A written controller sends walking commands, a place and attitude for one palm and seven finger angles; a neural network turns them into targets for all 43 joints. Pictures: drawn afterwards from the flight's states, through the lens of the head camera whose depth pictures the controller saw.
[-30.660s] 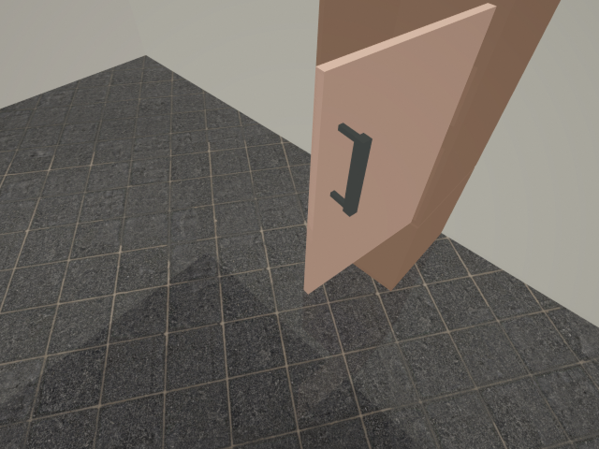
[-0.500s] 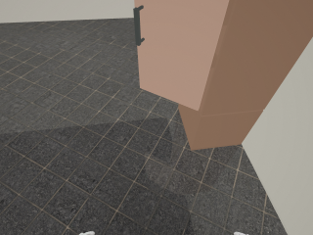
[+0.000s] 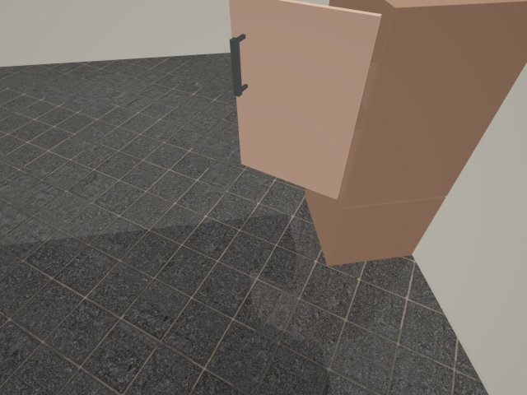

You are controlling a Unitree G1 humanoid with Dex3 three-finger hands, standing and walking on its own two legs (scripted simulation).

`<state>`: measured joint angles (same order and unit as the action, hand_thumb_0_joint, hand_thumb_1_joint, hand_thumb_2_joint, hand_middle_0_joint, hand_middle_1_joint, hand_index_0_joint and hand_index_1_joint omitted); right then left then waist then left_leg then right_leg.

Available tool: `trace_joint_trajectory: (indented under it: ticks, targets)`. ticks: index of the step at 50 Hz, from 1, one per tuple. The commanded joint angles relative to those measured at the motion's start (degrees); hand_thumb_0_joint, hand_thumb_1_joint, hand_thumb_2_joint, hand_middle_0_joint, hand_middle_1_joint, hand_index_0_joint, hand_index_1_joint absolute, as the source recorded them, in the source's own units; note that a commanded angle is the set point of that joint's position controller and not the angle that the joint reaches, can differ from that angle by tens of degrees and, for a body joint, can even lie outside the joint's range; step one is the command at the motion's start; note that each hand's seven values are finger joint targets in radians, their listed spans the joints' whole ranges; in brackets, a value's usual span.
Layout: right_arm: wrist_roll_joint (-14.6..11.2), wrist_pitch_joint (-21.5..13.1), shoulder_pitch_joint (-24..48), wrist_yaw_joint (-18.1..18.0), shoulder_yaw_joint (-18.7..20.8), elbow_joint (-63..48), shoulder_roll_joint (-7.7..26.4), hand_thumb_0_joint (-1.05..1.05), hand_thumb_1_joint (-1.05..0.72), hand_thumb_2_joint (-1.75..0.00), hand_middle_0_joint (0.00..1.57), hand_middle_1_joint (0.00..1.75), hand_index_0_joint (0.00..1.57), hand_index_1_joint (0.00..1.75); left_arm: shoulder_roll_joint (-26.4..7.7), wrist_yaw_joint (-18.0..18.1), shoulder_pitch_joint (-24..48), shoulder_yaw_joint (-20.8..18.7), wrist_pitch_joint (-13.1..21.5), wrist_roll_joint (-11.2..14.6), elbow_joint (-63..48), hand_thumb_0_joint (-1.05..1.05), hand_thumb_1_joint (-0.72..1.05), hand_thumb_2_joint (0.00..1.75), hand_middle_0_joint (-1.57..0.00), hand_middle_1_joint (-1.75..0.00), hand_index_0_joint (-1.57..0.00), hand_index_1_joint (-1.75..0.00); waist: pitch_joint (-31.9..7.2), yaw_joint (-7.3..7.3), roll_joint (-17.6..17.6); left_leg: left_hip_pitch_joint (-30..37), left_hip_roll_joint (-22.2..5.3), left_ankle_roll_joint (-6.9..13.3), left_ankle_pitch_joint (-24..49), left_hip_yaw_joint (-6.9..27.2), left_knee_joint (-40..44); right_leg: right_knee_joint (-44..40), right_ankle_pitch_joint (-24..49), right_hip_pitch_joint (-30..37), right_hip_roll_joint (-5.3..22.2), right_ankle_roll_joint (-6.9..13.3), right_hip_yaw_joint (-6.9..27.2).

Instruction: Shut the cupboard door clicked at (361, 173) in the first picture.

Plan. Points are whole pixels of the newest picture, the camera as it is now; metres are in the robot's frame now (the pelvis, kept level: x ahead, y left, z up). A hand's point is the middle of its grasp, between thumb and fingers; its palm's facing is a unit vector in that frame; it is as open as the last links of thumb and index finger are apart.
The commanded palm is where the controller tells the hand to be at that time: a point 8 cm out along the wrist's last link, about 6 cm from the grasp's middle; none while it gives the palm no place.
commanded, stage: let the arm hang, fingers relaxed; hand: left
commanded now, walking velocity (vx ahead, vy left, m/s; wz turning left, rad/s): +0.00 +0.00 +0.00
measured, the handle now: (239, 66) +0.96 +0.12 +0.07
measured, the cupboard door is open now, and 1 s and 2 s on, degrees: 53 53 53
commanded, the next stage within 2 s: look to check the result in 0.32 s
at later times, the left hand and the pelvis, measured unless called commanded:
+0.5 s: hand out of the picture +0.02 +0.17 -0.17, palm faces +0.00 -0.98 -0.21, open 7.4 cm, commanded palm none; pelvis +0.01 -0.01 +0.00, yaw +0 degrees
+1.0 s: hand out of the picture +0.05 +0.18 -0.17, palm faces +0.00 -0.97 -0.23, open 7.4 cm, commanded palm none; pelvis +0.03 -0.02 +0.01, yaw +0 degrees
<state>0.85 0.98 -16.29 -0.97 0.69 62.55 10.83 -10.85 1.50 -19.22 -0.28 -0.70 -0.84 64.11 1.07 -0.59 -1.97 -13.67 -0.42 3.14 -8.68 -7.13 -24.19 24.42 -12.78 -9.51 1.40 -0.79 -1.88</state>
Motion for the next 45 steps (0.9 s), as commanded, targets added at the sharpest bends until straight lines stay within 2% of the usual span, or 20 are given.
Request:
trace_joint_trajectory:
  ticks: [1,5,10,14,27,31,35,45]
  targets:
    - [0.2,-0.6,-2.4,-0.5,1.7,-1.4,7.0,0.00,-0.90,-0.90,0.20,0.30,0.20,0.30,-6.3,0.3,-1.7,-1.3,1.1,-0.3,-1.2,0.00,0.90,0.90,-0.20,-0.30,-0.20,-0.30,5.5,-0.06,2.7,0.5,-6.7,-0.7,-12.9,9.7,8.5,-7.2,-7.6,-8.2,3.4,3.1,5.2]
    - [0.2,-0.7,-2.1,-0.5,1.7,-1.2,6.5,0.00,-0.90,-0.90,0.20,0.30,0.20,0.30,-6.1,0.3,-1.2,-1.4,1.0,-0.3,-1.2,0.00,0.90,0.90,-0.20,-0.30,-0.20,-0.30,6.1,0.17,1.3,-0.4,-6.8,-0.8,-13.5,9.9,9.5,-6.6,-6.2,-7.5,3.2,2.9,4.7]
    - [0.2,-1.1,-1.7,-0.6,1.5,-1.0,6.2,0.00,-0.90,-0.90,0.20,0.30,0.20,0.30,-6.0,0.3,-0.4,-1.5,1.5,-0.2,-1.3,0.00,0.90,0.90,-0.20,-0.30,-0.20,-0.30,3.6,0.14,1.2,1.7,-6.4,-1.0,-8.3,9.1,8.2,-7.0,-2.7,-5.6,3.8,3.0,4.8]
    - [0.1,-1.3,-1.7,-0.7,1.4,-0.8,6.2,0.00,-0.90,-0.90,0.20,0.30,0.20,0.30,-6.0,0.3,0.5,-1.6,1.5,-0.1,-1.3,0.00,0.90,0.90,-0.20,-0.30,-0.20,-0.30,3.4,0.06,0.7,2.2,-6.6,-1.1,-6.7,9.1,8.3,-6.9,-1.3,-4.6,3.9,3.0,4.5]
    - [-0.1,-1.3,-0.5,-0.8,1.5,-0.5,7.8,0.00,-0.90,-0.90,0.20,0.30,0.20,0.30,-7.1,0.3,1.7,-1.6,1.8,0.0,-0.8,0.00,0.90,0.90,-0.20,-0.30,-0.20,-0.30,2.1,-0.01,2.4,5.1,-6.8,-1.1,-1.1,8.7,7.0,-7.8,1.3,-3.4,4.2,3.1,4.7]
    - [0.0,-1.3,0.2,-0.8,1.4,-0.3,7.8,0.00,-0.90,-0.90,0.20,0.30,0.20,0.30,-7.0,0.3,2.2,-1.4,1.7,0.0,-0.5,0.00,0.90,0.90,-0.20,-0.30,-0.20,-0.30,2.8,-0.18,1.9,5.4,-6.9,-1.2,-1.9,8.6,7.6,-8.0,0.9,-3.6,4.2,3.0,4.8]
    - [-0.1,-1.5,0.9,-0.8,1.4,-0.3,8.3,0.00,-0.90,-0.90,0.20,0.30,0.20,0.30,-7.8,0.3,2.5,-1.5,1.9,0.1,-0.5,0.00,0.90,0.90,-0.20,-0.30,-0.20,-0.30,1.7,-0.06,2.4,6.4,-7.0,-1.1,1.7,8.4,6.9,-8.2,3.5,-2.3,4.6,2.9,4.8]
    - [0.0,-1.4,3.0,-0.7,1.4,-0.3,9.5,0.00,-0.90,-0.90,0.20,0.30,0.20,0.30,-8.8,0.1,4.0,-1.5,1.9,0.0,-0.5,0.00,0.90,0.90,-0.20,-0.30,-0.20,-0.30,2.7,-0.15,1.9,6.7,-7.0,-1.4,0.8,8.5,7.7,-9.1,2.9,-2.2,4.6,2.9,4.9]
